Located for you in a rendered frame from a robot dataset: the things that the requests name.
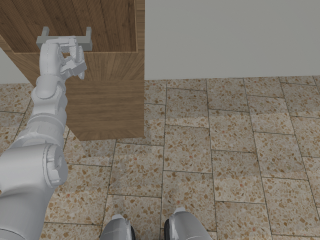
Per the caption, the left robot forearm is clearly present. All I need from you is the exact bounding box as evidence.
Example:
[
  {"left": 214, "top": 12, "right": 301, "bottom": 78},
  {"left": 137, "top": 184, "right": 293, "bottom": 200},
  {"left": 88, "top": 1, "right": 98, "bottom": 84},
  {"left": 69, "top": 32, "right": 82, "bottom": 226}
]
[{"left": 0, "top": 74, "right": 68, "bottom": 191}]

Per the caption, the drawer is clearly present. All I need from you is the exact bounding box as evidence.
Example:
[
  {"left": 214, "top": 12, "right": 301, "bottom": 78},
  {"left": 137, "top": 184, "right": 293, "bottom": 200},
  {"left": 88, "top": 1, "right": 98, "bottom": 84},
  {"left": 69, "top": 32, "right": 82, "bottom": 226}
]
[{"left": 0, "top": 0, "right": 137, "bottom": 53}]

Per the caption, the left robot shin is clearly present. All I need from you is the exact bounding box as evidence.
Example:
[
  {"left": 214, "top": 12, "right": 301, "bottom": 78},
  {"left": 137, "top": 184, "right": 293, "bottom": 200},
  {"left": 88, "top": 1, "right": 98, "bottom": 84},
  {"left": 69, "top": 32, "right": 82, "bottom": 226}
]
[{"left": 112, "top": 214, "right": 125, "bottom": 220}]

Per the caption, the cabinet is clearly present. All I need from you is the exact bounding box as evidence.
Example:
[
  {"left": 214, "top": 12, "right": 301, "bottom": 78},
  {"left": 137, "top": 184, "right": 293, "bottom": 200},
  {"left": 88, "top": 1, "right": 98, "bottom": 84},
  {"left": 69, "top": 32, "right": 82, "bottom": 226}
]
[{"left": 0, "top": 0, "right": 145, "bottom": 141}]

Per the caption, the left robot hand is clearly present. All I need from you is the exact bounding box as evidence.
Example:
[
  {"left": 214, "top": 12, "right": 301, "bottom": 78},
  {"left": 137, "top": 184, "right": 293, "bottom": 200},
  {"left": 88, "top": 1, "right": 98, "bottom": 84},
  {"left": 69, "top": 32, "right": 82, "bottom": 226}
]
[{"left": 39, "top": 35, "right": 87, "bottom": 84}]

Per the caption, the right robot thigh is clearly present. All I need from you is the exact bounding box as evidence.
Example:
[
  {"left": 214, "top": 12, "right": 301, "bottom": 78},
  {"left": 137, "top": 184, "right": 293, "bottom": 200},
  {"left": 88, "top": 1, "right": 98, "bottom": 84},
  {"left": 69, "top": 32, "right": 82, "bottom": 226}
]
[{"left": 169, "top": 211, "right": 212, "bottom": 240}]

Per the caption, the left robot upper arm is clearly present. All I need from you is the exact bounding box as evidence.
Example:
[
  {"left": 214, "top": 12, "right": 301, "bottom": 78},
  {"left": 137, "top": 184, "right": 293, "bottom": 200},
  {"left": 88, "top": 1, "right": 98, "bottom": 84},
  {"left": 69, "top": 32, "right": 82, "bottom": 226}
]
[{"left": 0, "top": 143, "right": 68, "bottom": 240}]

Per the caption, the handle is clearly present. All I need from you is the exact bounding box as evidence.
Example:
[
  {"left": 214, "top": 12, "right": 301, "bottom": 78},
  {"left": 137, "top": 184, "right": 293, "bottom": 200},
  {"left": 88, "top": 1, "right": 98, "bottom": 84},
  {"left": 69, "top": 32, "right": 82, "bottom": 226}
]
[{"left": 36, "top": 26, "right": 93, "bottom": 51}]

